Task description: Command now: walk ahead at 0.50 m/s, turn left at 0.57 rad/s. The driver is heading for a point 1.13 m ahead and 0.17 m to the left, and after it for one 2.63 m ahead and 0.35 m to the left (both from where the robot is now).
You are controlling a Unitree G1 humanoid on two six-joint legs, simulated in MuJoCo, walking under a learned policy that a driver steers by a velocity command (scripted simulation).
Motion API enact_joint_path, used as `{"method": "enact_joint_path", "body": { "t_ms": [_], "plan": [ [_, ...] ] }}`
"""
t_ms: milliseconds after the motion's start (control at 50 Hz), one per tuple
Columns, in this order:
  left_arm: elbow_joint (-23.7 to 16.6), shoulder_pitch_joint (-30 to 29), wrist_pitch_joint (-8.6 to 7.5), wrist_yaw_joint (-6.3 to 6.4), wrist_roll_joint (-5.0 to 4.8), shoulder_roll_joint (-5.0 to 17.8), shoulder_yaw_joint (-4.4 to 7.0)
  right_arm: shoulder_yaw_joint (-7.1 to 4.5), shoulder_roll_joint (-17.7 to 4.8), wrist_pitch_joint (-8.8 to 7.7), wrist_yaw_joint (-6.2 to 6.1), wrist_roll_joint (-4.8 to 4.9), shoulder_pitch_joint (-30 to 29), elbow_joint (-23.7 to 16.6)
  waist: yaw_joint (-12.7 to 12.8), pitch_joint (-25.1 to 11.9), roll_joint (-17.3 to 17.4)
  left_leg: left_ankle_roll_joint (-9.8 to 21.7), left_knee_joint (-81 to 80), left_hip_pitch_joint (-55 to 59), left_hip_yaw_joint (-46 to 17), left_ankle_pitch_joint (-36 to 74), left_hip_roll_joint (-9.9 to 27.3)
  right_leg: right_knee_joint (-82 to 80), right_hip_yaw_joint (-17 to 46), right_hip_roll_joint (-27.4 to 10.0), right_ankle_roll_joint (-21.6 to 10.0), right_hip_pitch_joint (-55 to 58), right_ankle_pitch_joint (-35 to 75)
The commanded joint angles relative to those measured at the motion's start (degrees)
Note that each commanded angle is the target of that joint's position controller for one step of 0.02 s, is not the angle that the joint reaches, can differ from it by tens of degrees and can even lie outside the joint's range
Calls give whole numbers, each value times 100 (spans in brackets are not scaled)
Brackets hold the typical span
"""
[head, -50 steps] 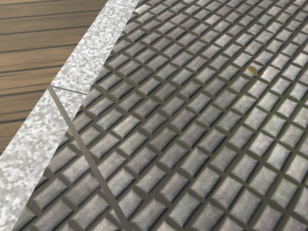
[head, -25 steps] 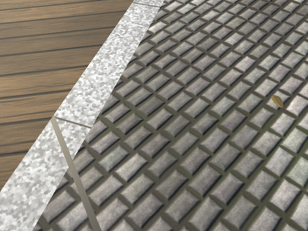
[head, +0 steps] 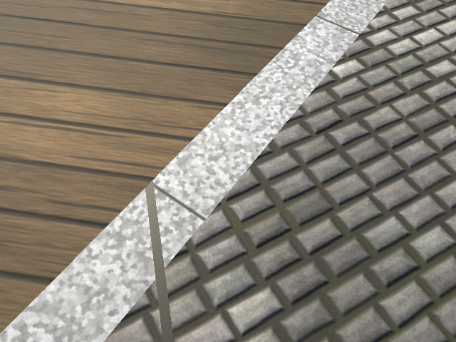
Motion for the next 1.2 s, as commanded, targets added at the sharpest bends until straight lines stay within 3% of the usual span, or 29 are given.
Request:
{"method": "enact_joint_path", "body": {
  "t_ms": [20,120,200,260,300,320,340,360,380,420,480,540,560,620,680,700,720,780,800,820,840,860,900,940,960,980,1000,1100,1200],
  "plan": [
    [-313,186,47,26,83,495,155,-212,-850,-149,-121,9,-146,-488,221,-653,349,1119,-1334,662,-1649,1457,1379,-620,28,-86,161,-497,569],
    [-591,-851,30,-44,36,251,32,-240,-939,-85,-261,61,223,-378,-156,-369,583,766,-1315,432,-1337,785,1051,-2720,-7,281,325,-301,2190],
    [-747,-1298,-65,-155,-49,389,51,-256,-942,-25,-287,110,527,-263,-315,-277,647,693,-991,672,-1774,409,1224,-3468,86,480,246,-6,2352],
    [-730,-1084,-148,-208,-67,588,131,-271,-924,30,-323,96,498,-279,-142,-323,824,577,-500,1035,-2260,475,1376,-3725,158,519,59,332,1721],
    [-518,-250,-204,-166,-31,767,251,-212,-736,54,-313,80,347,-365,312,-685,863,348,251,911,-2197,908,1063,-4060,15,509,-204,1544,1630],
    [-444,531,-223,-120,74,1046,337,-88,-410,36,-283,15,327,-469,667,-1421,430,141,1666,342,-1790,485,714,-3936,739,-294,-553,2948,1350],
    [-276,1195,-157,-110,168,1533,449,24,-18,-11,-294,137,1084,-628,426,-2212,-1274,-306,3619,-1654,-1010,-1919,-160,-4295,3200,-1632,-1468,4964,330],
    [-217,1226,-116,-155,6,1152,374,-25,-518,-27,-307,223,1197,-571,455,-2076,-1501,-388,4566,-2644,-998,-2447,229,-4702,4331,-1959,-1618,5010,-1116],
    [-310,950,-79,-136,-23,709,251,-137,-932,0,-306,199,642,-564,615,-1282,-841,-428,4850,-2874,-990,-1911,482,-4835,3493,-1676,-1348,4328,-1285],
    [-302,466,9,-106,41,450,145,-168,-877,35,-289,59,25,-716,474,-490,-347,-473,4539,-2610,-734,-1171,832,-5003,2052,-1186,-1070,3046,48],
    [-138,456,-36,-100,57,360,101,-117,-480,87,-209,116,81,-768,261,-346,-547,-463,4030,-2089,-604,-853,1033,-5372,1097,-847,-1071,2348,921],
    [59,595,-94,-125,24,585,163,-33,-274,96,-197,67,-183,-879,239,-243,-347,-525,3278,-2261,-590,-510,1028,-5602,660,-925,-1286,2328,1618],
    [-208,608,-258,-133,440,-137,-63,220,54,-74,148,-840,279,-504,256,-497,-495,-552,3161,-2409,-363,-33,985,-5830,556,-873,-1509,2540,896],
    [-138,848,-214,-220,427,322,-24,164,-174,-182,313,-561,-602,-652,461,-167,-215,-562,2250,-2487,-178,709,988,-5951,85,-789,-1468,2475,1062],
    [71,1277,-154,-336,418,493,-53,276,-189,-106,317,-453,-1029,-782,524,-85,-278,-477,1424,-2022,-3,908,925,-5857,-290,-822,-1416,2523,1618],
    [388,1566,8,-235,-50,698,76,198,-206,-2,279,-253,-1582,-971,540,276,-46,-414,1034,-1598,529,968,813,-5643,-544,-643,-913,2220,2499],
    [480,1779,84,-207,-66,712,41,233,-156,42,254,-261,-1579,-1009,569,207,-242,-355,895,-1348,654,846,672,-5496,-586,-649,-808,2336,2939],
    [609,1676,211,-127,56,798,55,135,-314,74,108,-334,-723,-778,60,-252,-676,-44,511,-274,684,104,349,-4336,-730,-761,-631,2844,4847],
    [543,1426,-25,-377,717,690,-64,5,-859,-182,104,-270,-233,-712,-345,-741,-149,270,510,718,59,1555,528,-3963,-624,-847,-772,2497,4294],
    [420,1239,181,-151,90,810,75,-62,-800,-120,-29,-474,1107,-226,-896,-1417,-226,270,453,1927,-25,626,912,-2100,-1243,-216,-494,2007,3280],
    [155,2222,200,-155,-64,-128,-163,-181,-1597,-91,-97,-527,1439,-218,-358,-2541,1700,1087,495,4163,-2767,1793,2939,349,-997,557,-261,-43,-913],
    [290,2008,260,-72,1,341,-61,-235,-1405,-14,-159,-178,1660,-237,-764,-2978,1270,1348,-305,4203,-3918,1641,3012,1216,-185,822,-279,-777,-1462],
    [79,1019,259,-77,27,320,-66,-23,-686,6,-205,-171,620,-177,-327,-1104,608,948,-659,2472,-2193,1315,2324,920,-95,225,-353,-1118,-454],
    [185,1231,399,-112,146,234,-82,96,-364,-50,-185,-159,296,-108,124,-570,676,673,-1090,1179,-1453,1580,1949,226,-85,24,-267,-303,-189],
    [112,1051,113,-291,723,-111,-295,204,44,-263,-68,-433,542,-9,85,-421,739,996,-1486,736,-1628,286,2011,351,239,-185,-343,-472,35],
    [196,1032,44,-337,683,-149,-276,191,33,-356,-37,-431,446,-14,155,-300,541,1006,-1744,811,-1753,-482,1995,-10,253,-145,-396,-785,211],
    [257,1157,333,-275,128,302,-74,-4,-554,-269,-99,-113,289,27,328,-553,389,771,-1726,872,-1284,535,1822,-298,-177,-31,-259,-311,412],
    [-71,104,559,-268,167,11,-226,13,-508,-201,-75,-67,589,310,142,-47,527,662,-1914,560,-354,1150,1486,-1896,-440,-93,-44,-251,1452],
    [-298,-690,529,-258,141,178,-216,-34,-675,-156,-89,-114,968,542,-137,93,463,597,-1897,1074,-414,586,1694,-2880,-602,72,-190,-27,1660]
  ]
}}
Keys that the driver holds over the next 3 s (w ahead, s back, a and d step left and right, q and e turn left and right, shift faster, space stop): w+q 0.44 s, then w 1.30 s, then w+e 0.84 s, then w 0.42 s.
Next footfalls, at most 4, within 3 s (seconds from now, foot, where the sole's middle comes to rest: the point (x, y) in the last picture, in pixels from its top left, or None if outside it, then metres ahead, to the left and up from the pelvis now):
0.32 right None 0.37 -0.13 -0.78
0.82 left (159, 305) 0.55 0.19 -0.78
1.32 right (199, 216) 0.85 0.08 -0.78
1.98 left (104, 181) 1.10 0.46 -0.92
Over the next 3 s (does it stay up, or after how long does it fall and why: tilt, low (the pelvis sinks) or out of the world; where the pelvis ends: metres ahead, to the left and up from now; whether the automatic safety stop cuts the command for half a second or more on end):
stays up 1.59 0.38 -0.15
